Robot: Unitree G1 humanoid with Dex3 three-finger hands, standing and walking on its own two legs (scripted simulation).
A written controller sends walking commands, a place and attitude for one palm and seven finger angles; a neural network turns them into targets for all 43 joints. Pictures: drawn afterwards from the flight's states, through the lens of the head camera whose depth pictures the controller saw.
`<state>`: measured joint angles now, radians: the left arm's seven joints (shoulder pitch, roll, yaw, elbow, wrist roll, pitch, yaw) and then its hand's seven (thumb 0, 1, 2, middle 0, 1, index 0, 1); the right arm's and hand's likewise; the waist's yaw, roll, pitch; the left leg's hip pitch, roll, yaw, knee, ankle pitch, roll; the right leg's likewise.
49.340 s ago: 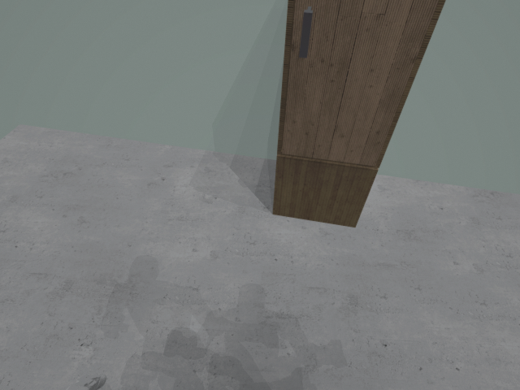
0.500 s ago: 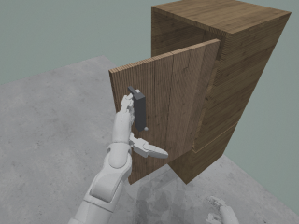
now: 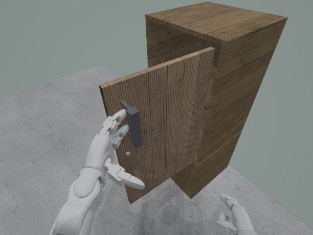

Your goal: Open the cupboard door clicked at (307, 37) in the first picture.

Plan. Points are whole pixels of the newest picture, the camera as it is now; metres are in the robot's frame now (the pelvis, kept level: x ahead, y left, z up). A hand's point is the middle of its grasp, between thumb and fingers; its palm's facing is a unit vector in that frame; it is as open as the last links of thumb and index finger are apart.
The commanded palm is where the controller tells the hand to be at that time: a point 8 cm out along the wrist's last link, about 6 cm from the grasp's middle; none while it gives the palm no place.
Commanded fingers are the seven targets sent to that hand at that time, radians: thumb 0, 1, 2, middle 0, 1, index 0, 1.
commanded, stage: slide the hand sideways off the handle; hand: left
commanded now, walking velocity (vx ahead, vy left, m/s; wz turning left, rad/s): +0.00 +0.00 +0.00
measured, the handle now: (130, 124) +0.35 +0.10 +0.14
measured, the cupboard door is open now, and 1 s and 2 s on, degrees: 87 87 87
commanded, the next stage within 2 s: draw the hand back to the body in 0.58 s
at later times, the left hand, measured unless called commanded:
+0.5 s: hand (101, 178) +0.20 +0.14 +0.13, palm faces -0.03 -1.00 -0.07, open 16.3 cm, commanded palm +0.16 +0.20 +0.14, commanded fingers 0.00 -0.50 0.30 -0.15 -0.30 -0.15 -0.30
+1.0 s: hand (74, 178) +0.19 +0.19 +0.14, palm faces +0.00 -1.00 -0.07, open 16.3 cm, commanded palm +0.16 +0.24 +0.15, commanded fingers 0.00 -0.50 0.30 -0.15 -0.30 -0.15 -0.30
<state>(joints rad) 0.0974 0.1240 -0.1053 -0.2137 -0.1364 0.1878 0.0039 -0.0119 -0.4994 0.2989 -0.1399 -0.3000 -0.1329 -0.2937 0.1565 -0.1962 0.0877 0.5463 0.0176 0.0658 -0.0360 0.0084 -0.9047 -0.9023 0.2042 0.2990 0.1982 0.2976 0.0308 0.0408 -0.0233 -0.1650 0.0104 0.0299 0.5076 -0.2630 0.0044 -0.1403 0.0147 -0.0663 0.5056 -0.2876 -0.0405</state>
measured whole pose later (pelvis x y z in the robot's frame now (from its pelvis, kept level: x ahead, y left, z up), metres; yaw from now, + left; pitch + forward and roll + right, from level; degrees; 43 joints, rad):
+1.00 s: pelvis -0.01 +0.01 +0.00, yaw +2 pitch -4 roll -1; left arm 0.37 0.26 0.17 -0.38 -0.29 0.07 -0.24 -0.01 -0.50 0.30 -0.15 -0.30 -0.15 -0.30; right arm 0.23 -0.24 0.08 0.60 0.04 -0.24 -0.09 0.01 -0.90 -0.90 0.20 0.30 0.20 0.30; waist 0.05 0.06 -0.02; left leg -0.21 0.01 0.00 0.57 -0.28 0.01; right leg -0.16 0.01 -0.09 0.52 -0.29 -0.03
